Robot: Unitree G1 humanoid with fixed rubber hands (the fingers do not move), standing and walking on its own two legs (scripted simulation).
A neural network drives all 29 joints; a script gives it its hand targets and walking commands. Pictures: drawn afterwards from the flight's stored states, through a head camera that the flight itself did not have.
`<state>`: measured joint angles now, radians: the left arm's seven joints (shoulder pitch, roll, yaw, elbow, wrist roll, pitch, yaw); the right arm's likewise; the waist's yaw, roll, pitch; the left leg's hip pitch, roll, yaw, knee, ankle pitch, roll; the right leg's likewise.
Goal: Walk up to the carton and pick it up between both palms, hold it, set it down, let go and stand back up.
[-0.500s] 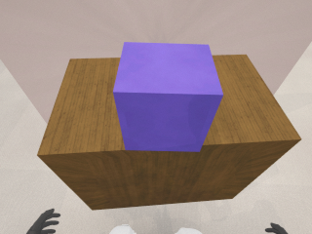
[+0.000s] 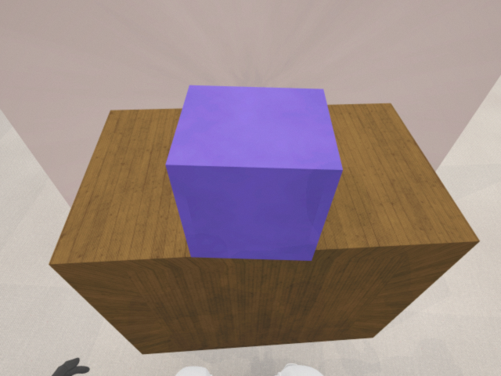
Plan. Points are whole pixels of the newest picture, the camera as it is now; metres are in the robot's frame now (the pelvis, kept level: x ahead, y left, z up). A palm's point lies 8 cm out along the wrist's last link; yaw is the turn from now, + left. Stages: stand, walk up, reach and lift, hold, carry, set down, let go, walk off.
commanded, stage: walk up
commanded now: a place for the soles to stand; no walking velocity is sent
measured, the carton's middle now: (253, 177) +0.44 +0.00 +0.07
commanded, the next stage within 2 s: reach and lift in 0.80 s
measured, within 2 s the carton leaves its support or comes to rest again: neither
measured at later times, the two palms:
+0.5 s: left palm out of the picture +0.14 +0.32 -0.08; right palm out of the picture +0.09 -0.31 -0.08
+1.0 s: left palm (64, 359) +0.17 +0.30 -0.07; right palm out of the picture +0.14 -0.31 -0.07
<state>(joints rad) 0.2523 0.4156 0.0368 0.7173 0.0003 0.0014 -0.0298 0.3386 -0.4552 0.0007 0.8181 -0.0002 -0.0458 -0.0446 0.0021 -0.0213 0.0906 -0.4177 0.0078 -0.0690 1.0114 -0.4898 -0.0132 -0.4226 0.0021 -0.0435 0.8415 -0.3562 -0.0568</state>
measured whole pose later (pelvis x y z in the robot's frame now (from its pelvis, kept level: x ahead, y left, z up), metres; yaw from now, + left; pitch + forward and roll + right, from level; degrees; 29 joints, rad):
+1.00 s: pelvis +0.01 +0.01 +0.00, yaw +0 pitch -3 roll +1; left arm 0.05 0.37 0.04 0.58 0.00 0.38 0.01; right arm 0.11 -0.45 -0.05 0.94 -0.03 -0.24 0.06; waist 0.00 -0.02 0.10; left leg -0.40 0.01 -0.07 0.85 -0.40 -0.03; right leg -0.44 0.00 -0.05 0.86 -0.37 -0.04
